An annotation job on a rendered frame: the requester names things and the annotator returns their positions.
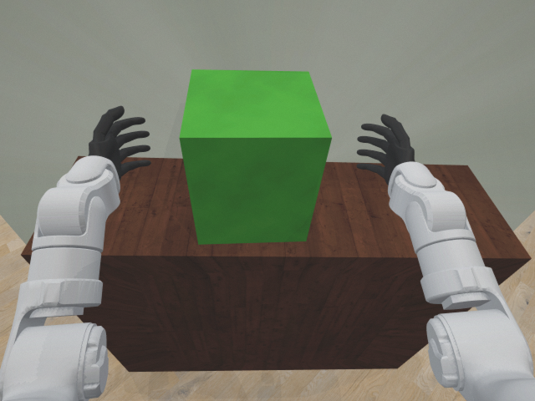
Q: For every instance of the right robot hand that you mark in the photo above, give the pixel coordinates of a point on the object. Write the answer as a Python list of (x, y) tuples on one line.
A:
[(397, 147)]

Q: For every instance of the robot right forearm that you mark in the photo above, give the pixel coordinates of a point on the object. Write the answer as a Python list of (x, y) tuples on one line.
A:
[(454, 273)]

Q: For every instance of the left robot hand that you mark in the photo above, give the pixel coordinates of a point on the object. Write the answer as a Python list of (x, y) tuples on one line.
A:
[(106, 143)]

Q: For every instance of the pedestal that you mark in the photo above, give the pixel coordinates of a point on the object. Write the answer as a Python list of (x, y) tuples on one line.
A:
[(349, 297)]

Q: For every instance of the carton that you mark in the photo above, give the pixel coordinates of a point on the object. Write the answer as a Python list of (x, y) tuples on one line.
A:
[(254, 146)]

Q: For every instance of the robot right upper arm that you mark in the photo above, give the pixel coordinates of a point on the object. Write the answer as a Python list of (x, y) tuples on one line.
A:
[(481, 355)]

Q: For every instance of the robot left upper arm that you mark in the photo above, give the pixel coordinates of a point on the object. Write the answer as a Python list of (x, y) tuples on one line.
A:
[(67, 362)]

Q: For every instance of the robot left forearm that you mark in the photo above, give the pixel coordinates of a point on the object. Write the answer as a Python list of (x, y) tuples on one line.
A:
[(68, 239)]

